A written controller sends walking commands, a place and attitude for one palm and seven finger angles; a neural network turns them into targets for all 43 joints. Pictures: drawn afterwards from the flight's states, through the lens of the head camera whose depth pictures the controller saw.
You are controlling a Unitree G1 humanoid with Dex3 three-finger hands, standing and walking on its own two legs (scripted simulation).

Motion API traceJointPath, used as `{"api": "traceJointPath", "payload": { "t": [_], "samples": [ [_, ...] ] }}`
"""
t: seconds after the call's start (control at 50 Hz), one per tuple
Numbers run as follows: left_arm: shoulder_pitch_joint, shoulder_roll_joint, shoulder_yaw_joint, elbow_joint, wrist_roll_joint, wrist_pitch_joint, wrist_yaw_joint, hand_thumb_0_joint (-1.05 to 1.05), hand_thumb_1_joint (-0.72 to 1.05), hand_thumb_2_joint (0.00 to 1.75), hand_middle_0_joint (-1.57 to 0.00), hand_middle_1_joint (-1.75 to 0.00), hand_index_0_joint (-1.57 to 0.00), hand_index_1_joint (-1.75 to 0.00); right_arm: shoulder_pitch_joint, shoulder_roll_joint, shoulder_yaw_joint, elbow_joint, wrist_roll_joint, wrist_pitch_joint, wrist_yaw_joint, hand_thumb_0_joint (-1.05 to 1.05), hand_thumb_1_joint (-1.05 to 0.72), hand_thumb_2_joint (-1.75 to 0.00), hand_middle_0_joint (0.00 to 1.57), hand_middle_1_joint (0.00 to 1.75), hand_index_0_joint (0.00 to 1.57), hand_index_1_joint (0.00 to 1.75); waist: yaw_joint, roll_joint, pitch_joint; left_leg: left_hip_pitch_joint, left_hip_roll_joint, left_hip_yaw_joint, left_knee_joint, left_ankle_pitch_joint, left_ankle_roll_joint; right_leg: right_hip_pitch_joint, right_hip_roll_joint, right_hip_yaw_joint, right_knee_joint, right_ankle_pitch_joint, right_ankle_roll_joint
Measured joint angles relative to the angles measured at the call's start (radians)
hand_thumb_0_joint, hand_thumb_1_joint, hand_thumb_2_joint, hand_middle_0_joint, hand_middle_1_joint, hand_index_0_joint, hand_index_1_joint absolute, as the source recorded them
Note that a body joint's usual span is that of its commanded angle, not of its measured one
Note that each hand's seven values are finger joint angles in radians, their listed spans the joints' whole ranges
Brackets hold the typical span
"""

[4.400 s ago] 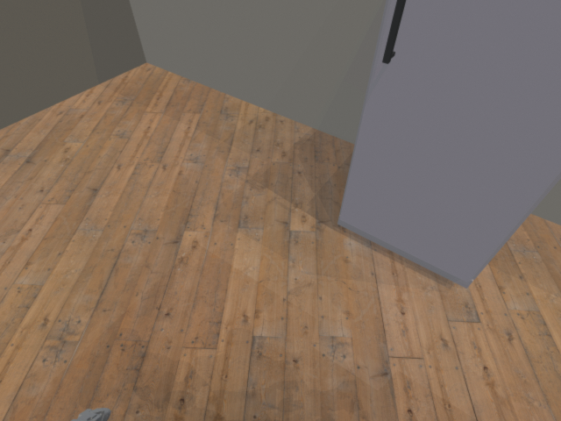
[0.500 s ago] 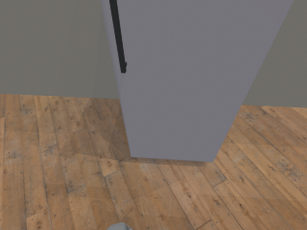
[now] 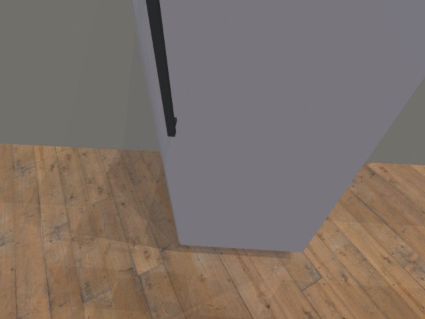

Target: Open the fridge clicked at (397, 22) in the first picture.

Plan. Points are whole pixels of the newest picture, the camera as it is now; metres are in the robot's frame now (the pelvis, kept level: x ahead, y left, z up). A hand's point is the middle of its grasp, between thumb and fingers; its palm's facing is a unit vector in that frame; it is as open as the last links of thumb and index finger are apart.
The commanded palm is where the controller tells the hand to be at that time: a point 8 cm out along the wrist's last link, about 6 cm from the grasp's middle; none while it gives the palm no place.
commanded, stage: come to a stop and stand still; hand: left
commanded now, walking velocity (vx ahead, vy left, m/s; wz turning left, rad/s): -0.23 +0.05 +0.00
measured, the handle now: (162, 53) +0.51 +0.13 +0.25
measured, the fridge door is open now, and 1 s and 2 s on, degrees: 0 0 0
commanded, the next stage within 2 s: look again from close up in 1.40 s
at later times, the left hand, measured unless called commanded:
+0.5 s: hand out of the picture +0.06 +0.20 -0.18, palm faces +0.08 -0.98 -0.18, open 7.4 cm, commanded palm none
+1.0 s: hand out of the picture +0.00 +0.16 -0.17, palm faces +0.02 -0.97 -0.23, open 7.4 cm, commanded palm none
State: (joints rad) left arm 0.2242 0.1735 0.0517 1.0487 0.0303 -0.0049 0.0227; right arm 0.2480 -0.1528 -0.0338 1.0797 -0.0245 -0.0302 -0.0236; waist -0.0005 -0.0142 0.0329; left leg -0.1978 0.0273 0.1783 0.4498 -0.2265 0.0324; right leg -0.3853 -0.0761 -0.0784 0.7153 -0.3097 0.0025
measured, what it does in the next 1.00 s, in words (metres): steps on the spot: right foot, then right foot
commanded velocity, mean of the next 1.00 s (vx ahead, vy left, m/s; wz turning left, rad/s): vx -0.03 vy -0.01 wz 0.00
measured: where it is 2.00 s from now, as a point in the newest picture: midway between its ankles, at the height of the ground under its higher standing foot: outside the picture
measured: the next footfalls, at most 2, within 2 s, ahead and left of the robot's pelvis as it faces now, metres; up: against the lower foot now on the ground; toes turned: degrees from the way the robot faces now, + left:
right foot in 0.04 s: +0.11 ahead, -0.13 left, +0.00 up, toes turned -5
right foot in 0.74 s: +0.01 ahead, -0.12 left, +0.00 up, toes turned -2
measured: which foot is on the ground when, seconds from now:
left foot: down 0.00-1.00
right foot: up 0.00-0.02, down 0.04-0.40, up 0.42-0.72, down 0.74-1.00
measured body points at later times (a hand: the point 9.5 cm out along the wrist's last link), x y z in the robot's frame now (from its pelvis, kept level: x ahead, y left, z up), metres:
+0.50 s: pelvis +0.01 +0.02 +0.00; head +0.04 +0.04 +0.45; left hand +0.05 +0.26 -0.17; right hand +0.05 -0.21 -0.14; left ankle +0.01 +0.11 -0.74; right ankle +0.03 -0.12 -0.71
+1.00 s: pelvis +0.00 -0.02 +0.00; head +0.00 -0.04 +0.44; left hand +0.00 +0.21 -0.15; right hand +0.01 -0.24 -0.17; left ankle +0.01 +0.11 -0.74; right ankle -0.03 -0.12 -0.74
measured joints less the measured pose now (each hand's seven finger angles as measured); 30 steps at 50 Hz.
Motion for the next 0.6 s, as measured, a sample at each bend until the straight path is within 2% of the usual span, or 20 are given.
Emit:
{"api": "traceJointPath", "payload": {
  "t": [0.04, 0.06, 0.12, 0.16, 0.3, 0.36, 0.4, 0.46, 0.52, 0.6],
  "samples": [
    [-0.009, 0.013, -0.007, -0.012, -0.002, -0.010, 0.003, 0.01, 0.94, 0.90, -0.20, -0.30, -0.19, -0.29, 0.016, 0.011, 0.005, 0.015, 0.005, 0.010, 0.000, 0.00, -0.92, -0.90, 0.20, 0.30, 0.20, 0.30, 0.000, -0.013, -0.001, 0.004, -0.008, 0.003, 0.039, -0.034, -0.015, 0.058, -0.004, 0.018, -0.154, 0.121, 0.004],
    [-0.015, 0.014, -0.011, -0.008, -0.002, -0.014, 0.006, 0.01, 0.94, 0.90, -0.20, -0.30, -0.19, -0.29, 0.017, 0.014, 0.006, 0.025, 0.009, 0.016, 0.001, 0.00, -0.92, -0.90, 0.20, 0.30, 0.20, 0.30, 0.002, -0.011, 0.001, 0.005, -0.004, 0.005, 0.061, -0.054, -0.023, 0.065, -0.001, 0.025, -0.162, 0.139, -0.001],
    [-0.026, -0.004, -0.027, 0.007, -0.007, -0.005, 0.005, 0.01, 0.93, 0.90, -0.20, -0.30, -0.19, -0.29, 0.023, 0.013, 0.006, 0.038, 0.015, 0.038, 0.007, 0.00, -0.91, -0.90, 0.19, 0.29, 0.20, 0.30, -0.021, 0.024, -0.006, 0.017, 0.014, -0.016, 0.058, -0.065, -0.040, 0.080, 0.016, 0.003, -0.152, 0.085, -0.017],
    [-0.035, -0.015, -0.032, 0.005, -0.010, 0.001, 0.006, 0.00, 0.92, 0.90, -0.20, -0.30, -0.19, -0.29, 0.028, 0.015, 0.005, 0.037, 0.015, 0.048, 0.007, 0.00, -0.91, -0.90, 0.19, 0.29, 0.20, 0.30, -0.028, 0.036, -0.007, 0.010, 0.020, -0.034, 0.064, -0.084, -0.048, 0.088, 0.024, -0.011, -0.167, 0.076, -0.023],
    [-0.095, -0.034, -0.009, -0.030, -0.002, 0.015, 0.021, 0.00, 0.92, 0.90, -0.20, -0.30, -0.20, -0.30, 0.004, 0.003, -0.015, 0.007, 0.018, 0.079, -0.002, 0.00, -0.91, -0.90, 0.20, 0.29, 0.20, 0.30, -0.002, 0.032, 0.052, -0.100, 0.006, -0.108, 0.297, -0.251, -0.066, 0.087, 0.020, -0.043, -0.191, 0.098, -0.022],
    [-0.097, -0.023, 0.001, -0.036, -0.001, 0.029, 0.021, 0.00, 0.92, 0.90, -0.20, -0.30, -0.20, -0.30, -0.014, -0.008, -0.021, -0.018, 0.018, 0.074, -0.004, 0.00, -0.91, -0.90, 0.19, 0.29, 0.20, 0.30, 0.001, 0.013, 0.065, -0.083, 0.004, -0.105, 0.201, -0.165, -0.067, 0.071, 0.007, -0.041, -0.174, 0.101, -0.004],
    [-0.089, -0.009, 0.006, -0.032, -0.007, 0.043, 0.018, 0.00, 0.91, 0.90, -0.20, -0.30, -0.20, -0.30, -0.019, -0.008, -0.021, -0.030, 0.013, 0.059, -0.004, 0.00, -0.91, -0.90, 0.19, 0.29, 0.20, 0.30, 0.002, -0.011, 0.065, -0.061, -0.002, -0.087, 0.133, -0.062, -0.036, 0.053, -0.006, -0.029, -0.137, 0.089, 0.010],
    [-0.065, 0.009, 0.009, -0.012, -0.008, 0.067, 0.014, 0.00, 0.91, 0.90, -0.20, -0.30, -0.20, -0.30, -0.020, 0.003, -0.013, -0.040, 0.004, 0.046, -0.008, 0.00, -0.91, -0.90, 0.19, 0.29, 0.20, 0.30, 0.002, -0.034, 0.045, -0.044, -0.012, -0.067, 0.101, -0.062, 0.006, 0.019, 0.014, 0.034, -0.015, -0.065, 0.013],
    [-0.038, 0.019, 0.008, 0.009, -0.006, 0.066, 0.004, 0.00, 0.91, 0.90, -0.20, -0.30, -0.20, -0.29, -0.023, 0.016, 0.002, -0.030, 0.001, 0.038, -0.015, 0.00, -0.91, -0.90, 0.19, 0.29, 0.20, 0.30, 0.004, -0.035, 0.023, -0.018, -0.015, -0.064, 0.024, -0.026, 0.014, 0.015, 0.038, 0.068, 0.090, -0.086, 0.015],
    [0.000, 0.016, -0.002, 0.037, -0.008, 0.059, -0.004, 0.00, 0.91, 0.90, -0.20, -0.30, -0.20, -0.29, -0.032, 0.012, 0.000, -0.013, -0.001, 0.031, -0.022, 0.01, -0.93, -0.90, 0.20, 0.30, 0.20, 0.30, 0.004, -0.025, 0.005, 0.005, -0.015, -0.061, -0.042, 0.011, 0.017, 0.078, 0.039, 0.059, 0.042, -0.102, 0.025]
  ]
}}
